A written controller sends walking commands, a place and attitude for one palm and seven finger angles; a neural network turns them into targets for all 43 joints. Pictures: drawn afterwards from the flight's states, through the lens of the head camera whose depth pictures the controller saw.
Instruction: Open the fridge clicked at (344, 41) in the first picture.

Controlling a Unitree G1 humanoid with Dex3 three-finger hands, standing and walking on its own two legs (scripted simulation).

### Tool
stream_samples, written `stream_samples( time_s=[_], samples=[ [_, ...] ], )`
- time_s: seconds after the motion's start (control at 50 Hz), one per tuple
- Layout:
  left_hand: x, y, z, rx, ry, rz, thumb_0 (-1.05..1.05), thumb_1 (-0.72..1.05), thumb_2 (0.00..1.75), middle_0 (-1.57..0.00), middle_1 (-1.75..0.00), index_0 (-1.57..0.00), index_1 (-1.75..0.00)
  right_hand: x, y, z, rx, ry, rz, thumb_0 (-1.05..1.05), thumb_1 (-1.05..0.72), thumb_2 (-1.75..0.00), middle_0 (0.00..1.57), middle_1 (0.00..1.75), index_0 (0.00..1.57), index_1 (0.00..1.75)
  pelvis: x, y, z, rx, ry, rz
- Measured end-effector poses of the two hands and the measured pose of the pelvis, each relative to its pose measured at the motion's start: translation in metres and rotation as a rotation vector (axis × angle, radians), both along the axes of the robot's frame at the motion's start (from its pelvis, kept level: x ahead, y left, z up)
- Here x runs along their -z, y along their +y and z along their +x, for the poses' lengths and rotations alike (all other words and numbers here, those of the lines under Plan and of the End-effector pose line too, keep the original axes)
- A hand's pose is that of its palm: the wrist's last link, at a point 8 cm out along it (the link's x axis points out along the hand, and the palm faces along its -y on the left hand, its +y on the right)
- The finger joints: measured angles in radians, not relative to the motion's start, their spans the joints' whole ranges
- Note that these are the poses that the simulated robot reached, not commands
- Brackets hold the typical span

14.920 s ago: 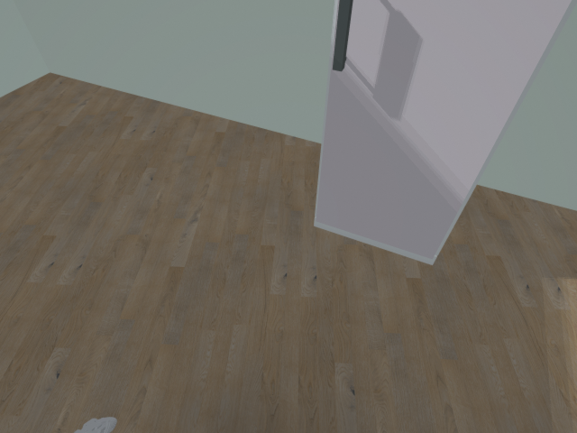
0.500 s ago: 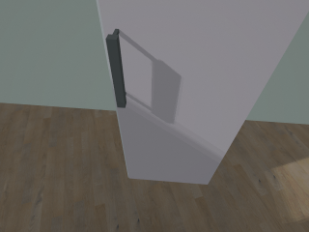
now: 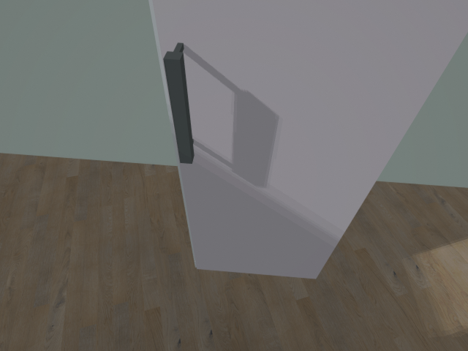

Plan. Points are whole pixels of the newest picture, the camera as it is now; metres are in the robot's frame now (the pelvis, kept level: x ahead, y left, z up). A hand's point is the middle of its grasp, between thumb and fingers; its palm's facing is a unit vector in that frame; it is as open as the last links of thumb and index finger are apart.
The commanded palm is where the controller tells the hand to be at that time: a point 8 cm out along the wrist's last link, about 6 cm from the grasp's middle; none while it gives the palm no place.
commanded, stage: look again from close up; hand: left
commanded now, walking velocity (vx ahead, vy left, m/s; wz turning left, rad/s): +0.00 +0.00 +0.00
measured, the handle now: (183, 108) +0.52 +0.14 +0.15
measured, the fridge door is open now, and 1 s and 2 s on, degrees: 0 0 0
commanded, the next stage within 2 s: raise the hand to about handle height in 0.58 s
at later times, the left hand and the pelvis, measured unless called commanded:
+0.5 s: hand out of the picture +0.04 +0.21 -0.17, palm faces -0.02 -0.96 -0.26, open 7.3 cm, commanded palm none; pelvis +0.01 +0.00 +0.00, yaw +0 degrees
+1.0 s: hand (128, 292) +0.21 +0.19 -0.01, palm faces +0.04 -0.99 -0.10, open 8.0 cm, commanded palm +0.14 +0.26 -0.03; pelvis +0.00 -0.03 -0.05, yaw +0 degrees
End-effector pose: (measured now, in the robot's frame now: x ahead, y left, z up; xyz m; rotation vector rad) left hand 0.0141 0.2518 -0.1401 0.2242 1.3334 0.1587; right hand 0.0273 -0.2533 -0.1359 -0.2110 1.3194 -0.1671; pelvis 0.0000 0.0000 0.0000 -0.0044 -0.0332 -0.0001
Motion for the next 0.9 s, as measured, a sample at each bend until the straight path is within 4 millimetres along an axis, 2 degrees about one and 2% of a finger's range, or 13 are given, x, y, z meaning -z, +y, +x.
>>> stream_samples(
  time_s=[0.34,0.7,0.74,0.78,0.86,0.9],
  samples=[
    [-0.002,0.003,0.017,0.009,-0.023,0.005,0.0,0.91,0.89,-0.2,-0.3,-0.2,-0.3,-0.002,-0.002,0.011,-0.003,-0.014,-0.006,0.0,-0.91,-0.89,0.2,0.3,0.2,0.3,-0.001,0.001,0.007,0.001,0.002,0.001],
    [-0.006,0.008,0.029,0.021,-0.025,0.027,0.0,0.91,0.89,-0.2,-0.3,-0.2,-0.3,-0.004,-0.013,0.026,-0.019,-0.026,-0.022,0.0,-0.91,-0.89,0.2,0.3,0.2,0.3,-0.001,-0.003,0.014,-0.001,0.008,0.004],
    [-0.023,0.012,0.056,-0.079,-0.215,0.021,0.01,0.91,0.89,-0.2,-0.3,-0.2,-0.3,-0.009,-0.013,0.036,-0.039,-0.119,-0.036,0.01,-0.91,-0.89,0.2,0.3,0.2,0.3,0.001,-0.005,0.014,-0.008,0.019,0.011],
    [-0.053,0.015,0.093,-0.112,-0.486,0.042,0.01,0.9,0.89,-0.2,-0.3,-0.2,-0.31,-0.016,-0.013,0.05,-0.061,-0.243,-0.046,0.01,-0.91,-0.89,0.2,0.3,0.2,0.3,0.004,-0.008,0.013,-0.01,0.02,0.021],
    [-0.119,0.006,0.16,-0.076,-0.946,0.011,0.01,0.86,0.87,-0.2,-0.33,-0.2,-0.34,-0.031,-0.012,0.087,-0.093,-0.481,-0.037,0.01,-0.91,-0.89,0.2,0.3,0.2,0.3,0.012,-0.015,0.009,-0.029,0.04,0.018],
    [-0.144,0.0,0.18,-0.017,-1.136,-0.025,0.01,0.83,0.86,-0.2,-0.35,-0.2,-0.36,-0.036,-0.013,0.106,-0.106,-0.583,-0.03,0.01,-0.91,-0.89,0.2,0.3,0.2,0.3,0.019,-0.019,0.007,-0.022,0.072,0.017]
  ],
)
